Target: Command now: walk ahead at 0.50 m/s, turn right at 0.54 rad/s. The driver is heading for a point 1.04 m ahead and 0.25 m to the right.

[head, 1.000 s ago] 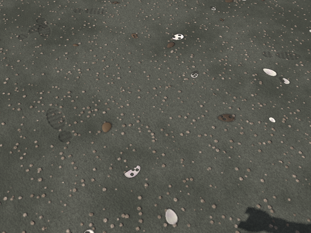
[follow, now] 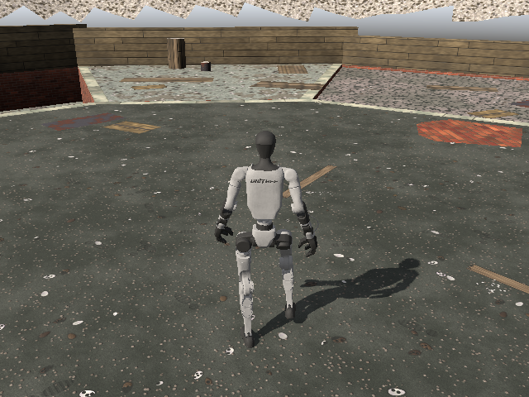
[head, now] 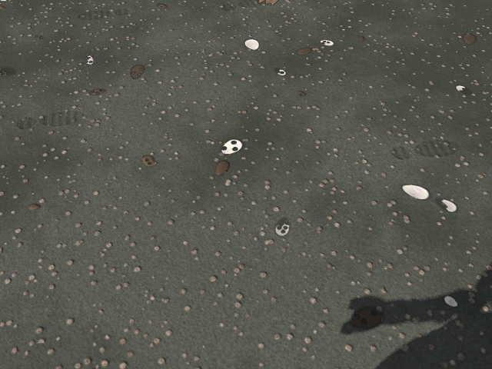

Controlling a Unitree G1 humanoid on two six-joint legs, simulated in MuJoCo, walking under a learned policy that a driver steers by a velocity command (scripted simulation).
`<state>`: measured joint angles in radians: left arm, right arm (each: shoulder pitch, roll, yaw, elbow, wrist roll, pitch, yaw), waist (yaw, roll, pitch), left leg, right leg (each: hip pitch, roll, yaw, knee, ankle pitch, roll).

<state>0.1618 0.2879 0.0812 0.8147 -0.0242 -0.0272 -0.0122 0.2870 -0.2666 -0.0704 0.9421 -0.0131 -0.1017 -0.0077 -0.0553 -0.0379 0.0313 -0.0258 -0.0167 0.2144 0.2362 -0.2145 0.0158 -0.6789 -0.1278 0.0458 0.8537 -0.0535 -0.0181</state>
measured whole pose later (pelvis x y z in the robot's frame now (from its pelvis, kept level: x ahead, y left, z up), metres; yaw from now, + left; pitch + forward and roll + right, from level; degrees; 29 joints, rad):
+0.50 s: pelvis +0.27 -0.07 +0.00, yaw -17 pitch +2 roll +1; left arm 0.33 0.27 0.08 0.77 -0.02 -0.05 0.00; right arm 0.04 -0.30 -0.06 0.76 -0.01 -0.10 0.00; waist 0.06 0.04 0.04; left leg -0.65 0.09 -0.09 0.72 -0.05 -0.05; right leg -0.15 0.10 0.10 0.34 -0.20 -0.08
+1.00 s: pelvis +0.55 -0.12 +0.00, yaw -27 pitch +2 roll +2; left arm 0.15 0.28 0.05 0.69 -0.01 -0.06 -0.01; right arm 0.36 -0.27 -0.06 0.88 0.01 -0.09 0.02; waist -0.08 -0.04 0.02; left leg -0.09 -0.05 0.03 0.25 -0.20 0.03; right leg -0.63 -0.10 0.05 0.76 -0.12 -0.01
